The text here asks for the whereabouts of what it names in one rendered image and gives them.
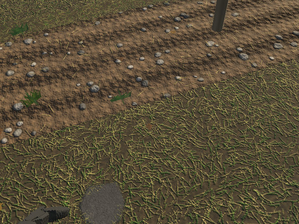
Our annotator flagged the robot left hand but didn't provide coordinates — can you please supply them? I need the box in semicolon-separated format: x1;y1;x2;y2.
17;206;70;224

